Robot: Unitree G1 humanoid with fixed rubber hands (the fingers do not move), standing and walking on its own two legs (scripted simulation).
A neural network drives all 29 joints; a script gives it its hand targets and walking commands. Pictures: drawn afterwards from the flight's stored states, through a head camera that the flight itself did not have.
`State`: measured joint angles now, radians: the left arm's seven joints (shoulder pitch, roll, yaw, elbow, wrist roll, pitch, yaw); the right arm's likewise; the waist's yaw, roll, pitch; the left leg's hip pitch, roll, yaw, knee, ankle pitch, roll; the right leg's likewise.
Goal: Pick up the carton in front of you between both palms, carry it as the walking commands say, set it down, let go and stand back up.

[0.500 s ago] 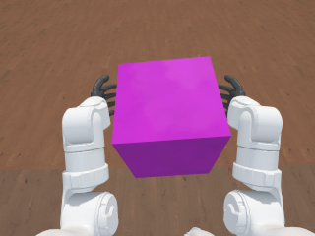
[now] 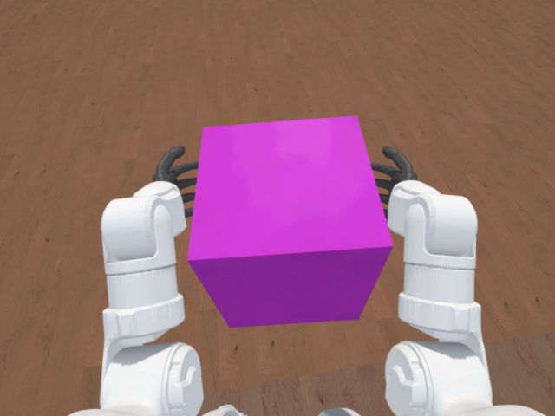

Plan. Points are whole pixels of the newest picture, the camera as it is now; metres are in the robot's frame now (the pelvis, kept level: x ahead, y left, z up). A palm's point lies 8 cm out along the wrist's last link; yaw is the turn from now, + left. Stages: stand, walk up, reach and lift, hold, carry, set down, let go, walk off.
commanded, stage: carry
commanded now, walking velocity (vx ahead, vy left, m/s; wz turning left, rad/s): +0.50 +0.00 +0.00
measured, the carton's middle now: (287, 231) +0.35 -0.03 +0.06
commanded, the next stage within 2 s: none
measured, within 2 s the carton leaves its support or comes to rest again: neither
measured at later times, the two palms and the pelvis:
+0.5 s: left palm (184, 57) +0.64 +0.13 +0.19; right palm (351, 45) +0.67 -0.17 +0.18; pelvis +0.31 -0.05 +0.04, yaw +2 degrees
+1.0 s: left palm (191, 3) +0.96 +0.14 +0.16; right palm out of the picture +0.95 -0.16 +0.16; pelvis +0.63 +0.00 +0.06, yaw -1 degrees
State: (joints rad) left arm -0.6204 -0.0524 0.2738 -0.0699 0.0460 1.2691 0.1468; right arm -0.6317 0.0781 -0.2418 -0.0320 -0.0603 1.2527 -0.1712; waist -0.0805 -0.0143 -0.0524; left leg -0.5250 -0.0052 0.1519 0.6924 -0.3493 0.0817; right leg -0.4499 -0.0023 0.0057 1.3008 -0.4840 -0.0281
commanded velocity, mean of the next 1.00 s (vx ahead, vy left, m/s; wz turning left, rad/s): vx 0.50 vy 0.00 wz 0.00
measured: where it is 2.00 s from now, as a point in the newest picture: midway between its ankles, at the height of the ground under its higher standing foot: (262, 166)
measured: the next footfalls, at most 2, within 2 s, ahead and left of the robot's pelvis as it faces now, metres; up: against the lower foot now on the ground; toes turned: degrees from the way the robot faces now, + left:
right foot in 0.30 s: +0.38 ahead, -0.13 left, +0.02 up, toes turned -6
left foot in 0.76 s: +0.66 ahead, +0.07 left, +0.02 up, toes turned +8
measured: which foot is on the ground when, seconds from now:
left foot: down 0.00-0.34, up 0.36-0.74, down 0.76-1.00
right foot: up 0.00-0.28, down 0.30-0.78, up 0.80-1.00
